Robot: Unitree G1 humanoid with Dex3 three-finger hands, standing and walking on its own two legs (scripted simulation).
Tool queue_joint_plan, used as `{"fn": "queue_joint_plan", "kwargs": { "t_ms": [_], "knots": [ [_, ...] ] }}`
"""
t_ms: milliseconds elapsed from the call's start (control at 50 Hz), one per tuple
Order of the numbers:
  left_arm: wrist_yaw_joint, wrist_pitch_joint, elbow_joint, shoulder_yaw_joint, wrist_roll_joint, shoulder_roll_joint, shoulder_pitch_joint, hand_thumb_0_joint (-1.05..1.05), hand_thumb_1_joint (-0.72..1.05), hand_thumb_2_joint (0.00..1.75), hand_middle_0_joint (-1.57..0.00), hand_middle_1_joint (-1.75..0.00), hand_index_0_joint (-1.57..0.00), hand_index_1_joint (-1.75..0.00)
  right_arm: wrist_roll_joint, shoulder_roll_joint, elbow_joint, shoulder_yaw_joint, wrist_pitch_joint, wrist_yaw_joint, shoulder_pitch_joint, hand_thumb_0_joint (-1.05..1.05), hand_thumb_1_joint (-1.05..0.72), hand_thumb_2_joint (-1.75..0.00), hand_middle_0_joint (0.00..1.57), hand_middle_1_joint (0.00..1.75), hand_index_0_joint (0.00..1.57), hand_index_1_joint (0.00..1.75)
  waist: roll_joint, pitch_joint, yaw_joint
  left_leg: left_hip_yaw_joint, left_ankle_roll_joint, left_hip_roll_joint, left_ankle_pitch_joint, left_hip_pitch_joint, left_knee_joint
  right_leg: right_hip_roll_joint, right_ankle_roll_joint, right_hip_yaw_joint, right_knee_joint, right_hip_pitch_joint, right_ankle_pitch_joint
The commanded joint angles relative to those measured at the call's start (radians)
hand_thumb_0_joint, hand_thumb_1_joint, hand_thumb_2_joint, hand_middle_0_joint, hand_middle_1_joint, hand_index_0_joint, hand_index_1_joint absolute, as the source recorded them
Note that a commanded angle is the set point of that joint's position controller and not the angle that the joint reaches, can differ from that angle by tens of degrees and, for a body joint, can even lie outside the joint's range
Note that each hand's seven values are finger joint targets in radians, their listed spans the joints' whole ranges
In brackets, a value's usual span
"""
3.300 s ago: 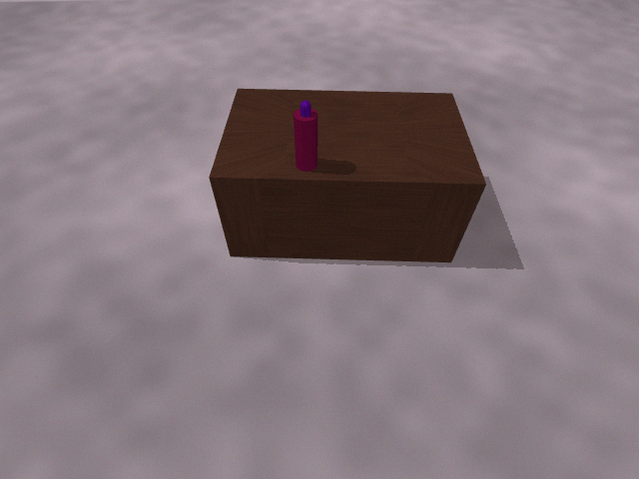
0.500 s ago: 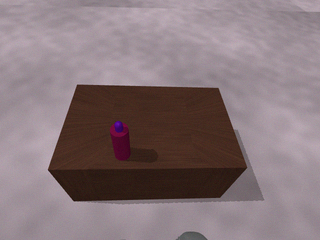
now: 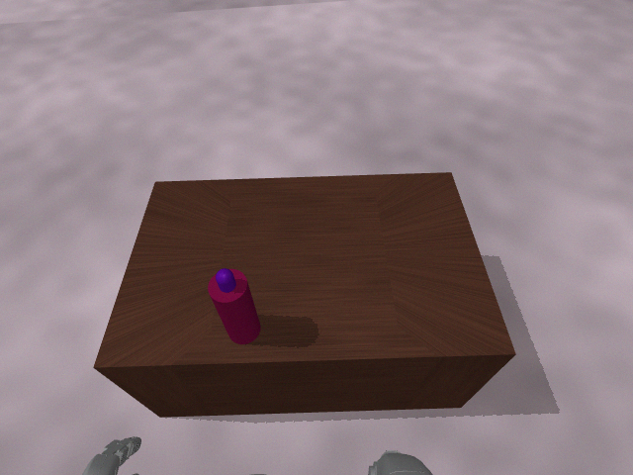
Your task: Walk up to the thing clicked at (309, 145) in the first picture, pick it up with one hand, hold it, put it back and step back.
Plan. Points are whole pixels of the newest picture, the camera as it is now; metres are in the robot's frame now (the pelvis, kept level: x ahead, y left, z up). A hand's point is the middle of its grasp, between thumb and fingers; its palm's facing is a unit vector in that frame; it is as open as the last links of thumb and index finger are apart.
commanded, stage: walk up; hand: left
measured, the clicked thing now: (234, 304) +0.45 +0.18 -0.22
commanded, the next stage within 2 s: stand in 1.14 s
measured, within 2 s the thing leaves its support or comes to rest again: neither
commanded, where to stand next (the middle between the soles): +0.06 +0.02 m, yaw +0 degrees
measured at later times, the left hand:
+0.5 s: hand out of the picture +0.09 +0.26 -0.13, palm faces +0.03 -0.94 -0.33, open 7.4 cm
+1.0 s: hand out of the picture +0.11 +0.25 -0.13, palm faces +0.03 -0.94 -0.33, open 7.4 cm
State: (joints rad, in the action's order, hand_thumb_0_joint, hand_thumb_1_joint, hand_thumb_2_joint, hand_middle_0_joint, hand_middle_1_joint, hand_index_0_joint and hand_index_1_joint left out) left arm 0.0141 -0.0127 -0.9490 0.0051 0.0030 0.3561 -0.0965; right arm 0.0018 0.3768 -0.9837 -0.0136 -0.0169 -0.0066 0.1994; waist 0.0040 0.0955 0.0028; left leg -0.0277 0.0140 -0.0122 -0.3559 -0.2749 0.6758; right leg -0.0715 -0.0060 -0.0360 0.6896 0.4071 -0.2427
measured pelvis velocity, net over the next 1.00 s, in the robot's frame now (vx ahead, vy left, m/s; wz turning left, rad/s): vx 0.03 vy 0.00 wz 0.03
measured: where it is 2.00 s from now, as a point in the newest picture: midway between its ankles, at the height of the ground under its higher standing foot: outside the picture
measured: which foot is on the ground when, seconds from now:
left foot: down 0.00-1.00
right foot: down 0.00-1.00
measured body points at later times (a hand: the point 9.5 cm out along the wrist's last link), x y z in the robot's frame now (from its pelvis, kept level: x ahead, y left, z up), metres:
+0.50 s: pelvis +0.02 +0.01 +0.03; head +0.02 +0.01 +0.48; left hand +0.09 +0.31 -0.11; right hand +0.12 -0.30 -0.10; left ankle +0.00 +0.13 -0.72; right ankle +0.08 -0.13 -0.72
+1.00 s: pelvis +0.03 +0.00 +0.03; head +0.04 -0.01 +0.48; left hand +0.11 +0.30 -0.10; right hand +0.11 -0.30 -0.11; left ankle +0.00 +0.13 -0.72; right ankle +0.08 -0.13 -0.72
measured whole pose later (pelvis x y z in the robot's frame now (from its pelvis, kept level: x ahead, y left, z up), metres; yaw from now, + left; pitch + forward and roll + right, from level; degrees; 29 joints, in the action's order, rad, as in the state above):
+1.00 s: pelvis +0.03 +0.00 +0.03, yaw +2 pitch -2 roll +0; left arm 0.02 -0.01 -1.17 0.02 0.01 0.34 -0.06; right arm 0.00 0.35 -1.16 -0.01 0.00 -0.01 0.10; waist -0.01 0.06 -0.01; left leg 0.01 0.02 -0.02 -0.23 -0.07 0.34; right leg -0.05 -0.01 -0.09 0.34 0.18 -0.12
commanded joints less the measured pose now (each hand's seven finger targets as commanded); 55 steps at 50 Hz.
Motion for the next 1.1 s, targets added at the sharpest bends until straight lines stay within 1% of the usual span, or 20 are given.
{"fn": "queue_joint_plan", "kwargs": {
  "t_ms": [0, 20, 40, 120, 180, 220, 380, 400, 420, 540, 580, 600, 660, 700, 740, 780, 840, 880, 900, 1080],
  "knots": [
    [-0.018, -0.023, 0.002, 0.062, -0.001, 0.232, 0.034, 0.00, 0.90, 0.90, -0.20, -0.30, -0.20, -0.30, 0.002, 0.216, 0.012, -0.036, -0.023, 0.009, -0.047, 0.00, -0.90, -0.90, 0.20, 0.30, 0.20, 0.30, 0.027, -0.110, -0.022, 0.125, -0.075, -0.099, 0.063, -0.069, -0.203, -0.080, 0.065, 0.129, -0.210, -0.167, -0.031],
    [-0.017, -0.026, -0.006, 0.062, -0.001, 0.238, 0.051, 0.00, 0.90, 0.90, -0.20, -0.30, -0.20, -0.30, -0.001, 0.212, -0.004, -0.031, -0.021, 0.009, -0.028, 0.00, -0.90, -0.90, 0.20, 0.30, 0.20, 0.30, 0.029, -0.107, -0.010, 0.112, -0.064, -0.089, 0.081, -0.052, -0.204, -0.094, 0.071, 0.139, -0.233, -0.173, -0.006],
    [-0.017, -0.029, -0.012, 0.057, -0.001, 0.238, 0.061, 0.00, 0.90, 0.90, -0.20, -0.30, -0.20, -0.30, 0.001, 0.220, -0.018, -0.031, -0.023, 0.009, -0.031, 0.00, -0.90, -0.90, 0.20, 0.30, 0.20, 0.30, 0.003, -0.117, -0.004, 0.104, -0.061, -0.088, 0.115, -0.020, -0.214, -0.103, 0.074, 0.133, -0.234, -0.166, 0.059],
    [-0.015, -0.024, -0.058, 0.047, -0.010, 0.214, 0.078, 0.00, 0.90, 0.90, -0.20, -0.30, -0.20, -0.30, 0.001, 0.218, -0.050, -0.026, -0.026, 0.009, -0.078, 0.00, -0.90, -0.90, 0.20, 0.30, 0.20, 0.30, -0.040, -0.135, -0.020, 0.137, -0.062, -0.123, 0.190, 0.009, -0.291, -0.066, 0.047, 0.071, -0.229, -0.233, 0.130],
    [-0.014, -0.023, -0.089, 0.043, -0.010, 0.207, 0.081, 0.00, 0.90, 0.90, -0.20, -0.30, -0.20, -0.30, 0.000, 0.212, -0.063, -0.025, -0.024, 0.010, -0.117, 0.00, -0.90, -0.90, 0.20, 0.30, 0.20, 0.30, -0.034, -0.143, -0.024, 0.125, -0.055, -0.125, 0.210, 0.036, -0.317, -0.069, 0.040, 0.060, -0.265, -0.273, 0.169],
    [-0.012, -0.021, -0.105, 0.041, -0.011, 0.206, 0.097, 0.00, 0.90, 0.90, -0.20, -0.30, -0.20, -0.30, -0.001, 0.209, -0.078, -0.023, -0.019, 0.011, -0.126, 0.00, -0.90, -0.90, 0.20, 0.30, 0.20, 0.30, -0.034, -0.123, -0.021, 0.121, -0.049, -0.123, 0.185, 0.037, -0.344, -0.072, 0.035, 0.063, -0.298, -0.276, 0.149],
    [-0.011, -0.022, -0.155, 0.038, -0.005, 0.205, 0.102, 0.00, 0.90, 0.90, -0.20, -0.30, -0.20, -0.30, -0.001, 0.207, -0.106, -0.026, -0.009, 0.009, -0.160, 0.00, -0.90, -0.90, 0.20, 0.30, 0.20, 0.30, -0.023, -0.117, -0.015, 0.107, -0.044, -0.123, 0.196, 0.098, -0.384, -0.078, 0.017, 0.061, -0.369, -0.283, 0.143],
    [-0.011, -0.024, -0.159, 0.036, -0.002, 0.205, 0.104, 0.00, 0.90, 0.90, -0.20, -0.30, -0.20, -0.30, -0.002, 0.207, -0.107, -0.026, -0.009, 0.008, -0.163, 0.00, -0.90, -0.90, 0.20, 0.30, 0.20, 0.30, -0.018, -0.125, -0.013, 0.108, -0.044, -0.122, 0.203, 0.106, -0.385, -0.082, 0.016, 0.063, -0.371, -0.292, 0.158],
    [-0.011, -0.023, -0.166, 0.037, -0.003, 0.206, 0.111, 0.00, 0.90, 0.90, -0.20, -0.30, -0.20, -0.30, -0.002, 0.201, -0.113, -0.026, -0.007, 0.008, -0.161, 0.00, -0.90, -0.90, 0.20, 0.30, 0.20, 0.30, -0.011, -0.115, -0.012, 0.109, -0.040, -0.118, 0.191, 0.101, -0.395, -0.081, 0.014, 0.068, -0.379, -0.283, 0.136],
    [-0.012, -0.025, -0.173, 0.044, 0.000, 0.205, 0.101, 0.00, 0.90, 0.90, -0.20, -0.30, -0.20, -0.30, -0.002, 0.196, -0.115, -0.026, -0.005, 0.007, -0.168, 0.00, -0.90, -0.90, 0.20, 0.30, 0.20, 0.30, -0.001, -0.133, -0.014, 0.100, -0.035, -0.118, 0.235, 0.136, -0.394, -0.087, 0.010, 0.069, -0.396, -0.293, 0.161],
    [-0.013, -0.023, -0.177, 0.043, 0.001, 0.202, 0.103, 0.00, 0.90, 0.90, -0.20, -0.30, -0.20, -0.30, 0.000, 0.195, -0.118, -0.028, -0.004, 0.008, -0.172, 0.00, -0.90, -0.90, 0.20, 0.30, 0.20, 0.30, -0.013, -0.114, -0.013, 0.104, -0.033, -0.115, 0.209, 0.127, -0.408, -0.085, 0.009, 0.066, -0.402, -0.282, 0.131],
    [-0.012, -0.022, -0.173, 0.044, 0.003, 0.200, 0.106, 0.00, 0.90, 0.90, -0.20, -0.30, -0.20, -0.30, 0.002, 0.201, -0.118, -0.029, -0.004, 0.008, -0.173, 0.00, -0.90, -0.90, 0.20, 0.30, 0.20, 0.30, -0.012, -0.116, -0.011, 0.105, -0.033, -0.119, 0.193, 0.111, -0.414, -0.085, 0.010, 0.063, -0.402, -0.299, 0.139],
    [-0.012, -0.021, -0.175, 0.047, 0.004, 0.204, 0.092, 0.00, 0.90, 0.90, -0.20, -0.30, -0.20, -0.30, 0.003, 0.192, -0.118, -0.028, -0.004, 0.007, -0.176, 0.00, -0.90, -0.90, 0.20, 0.30, 0.20, 0.30, -0.008, -0.100, -0.018, 0.107, -0.034, -0.114, 0.167, 0.105, -0.423, -0.082, 0.007, 0.068, -0.410, -0.288, 0.100],
    [-0.012, -0.020, -0.173, 0.051, 0.006, 0.201, 0.098, 0.00, 0.90, 0.90, -0.20, -0.30, -0.20, -0.30, 0.003, 0.193, -0.122, -0.029, -0.006, 0.008, -0.165, 0.00, -0.90, -0.90, 0.20, 0.30, 0.20, 0.30, -0.007, -0.122, -0.014, 0.110, -0.033, -0.118, 0.188, 0.107, -0.424, -0.081, 0.009, 0.064, -0.402, -0.307, 0.113],
    [-0.012, -0.022, -0.171, 0.051, 0.006, 0.197, 0.086, 0.00, 0.90, 0.90, -0.20, -0.30, -0.20, -0.30, 0.002, 0.192, -0.118, -0.028, -0.007, 0.008, -0.167, 0.00, -0.90, -0.90, 0.20, 0.30, 0.20, 0.30, -0.010, -0.140, -0.019, 0.107, -0.035, -0.120, 0.223, 0.121, -0.417, -0.083, 0.008, 0.059, -0.396, -0.323, 0.148],
    [-0.013, -0.021, -0.169, 0.053, 0.006, 0.201, 0.085, 0.00, 0.90, 0.90, -0.20, -0.30, -0.20, -0.30, 0.003, 0.186, -0.114, -0.028, -0.006, 0.009, -0.168, 0.00, -0.90, -0.90, 0.20, 0.30, 0.20, 0.30, 0.001, -0.125, -0.018, 0.101, -0.031, -0.112, 0.233, 0.121, -0.410, -0.083, 0.007, 0.063, -0.401, -0.306, 0.151],
    [-0.015, -0.021, -0.163, 0.056, 0.008, 0.200, 0.095, 0.00, 0.90, 0.90, -0.20, -0.30, -0.20, -0.30, 0.003, 0.191, -0.114, -0.030, -0.006, 0.010, -0.157, 0.00, -0.90, -0.90, 0.20, 0.30, 0.20, 0.30, 0.003, -0.141, -0.011, 0.104, -0.032, -0.116, 0.244, 0.116, -0.410, -0.087, 0.009, 0.057, -0.393, -0.334, 0.184],
    [-0.015, -0.021, -0.162, 0.056, 0.006, 0.197, 0.084, 0.00, 0.90, 0.90, -0.20, -0.30, -0.20, -0.30, 0.002, 0.184, -0.111, -0.030, -0.006, 0.010, -0.157, 0.00, -0.90, -0.90, 0.20, 0.30, 0.20, 0.30, -0.001, -0.146, -0.017, 0.101, -0.030, -0.117, 0.270, 0.135, -0.406, -0.088, 0.009, 0.055, -0.388, -0.331, 0.197],
    [-0.015, -0.021, -0.161, 0.057, 0.006, 0.196, 0.095, 0.00, 0.90, 0.90, -0.20, -0.30, -0.20, -0.30, 0.003, 0.185, -0.115, -0.030, -0.005, 0.011, -0.146, 0.00, -0.90, -0.90, 0.20, 0.30, 0.20, 0.30, 0.006, -0.150, -0.012, 0.101, -0.029, -0.113, 0.273, 0.125, -0.406, -0.090, 0.008, 0.058, -0.387, -0.344, 0.210],
    [-0.017, -0.018, -0.151, 0.061, 0.007, 0.194, 0.098, 0.00, 0.90, 0.90, -0.20, -0.30, -0.20, -0.30, 0.004, 0.181, -0.105, -0.031, -0.003, 0.011, -0.140, 0.00, -0.90, -0.90, 0.20, 0.30, 0.20, 0.30, -0.004, -0.136, -0.013, 0.098, -0.028, -0.113, 0.296, 0.124, -0.402, -0.084, 0.007, 0.047, -0.385, -0.341, 0.214]
  ]
}}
